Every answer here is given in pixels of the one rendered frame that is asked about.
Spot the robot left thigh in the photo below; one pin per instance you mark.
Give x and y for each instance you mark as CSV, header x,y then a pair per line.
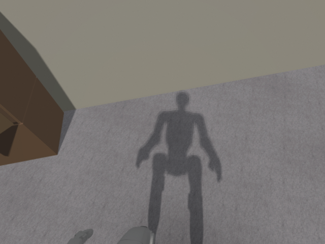
x,y
138,235

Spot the left robot hand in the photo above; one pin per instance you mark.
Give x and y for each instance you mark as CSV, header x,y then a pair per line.
x,y
81,237

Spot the cupboard door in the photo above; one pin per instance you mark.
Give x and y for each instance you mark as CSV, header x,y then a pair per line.
x,y
5,123

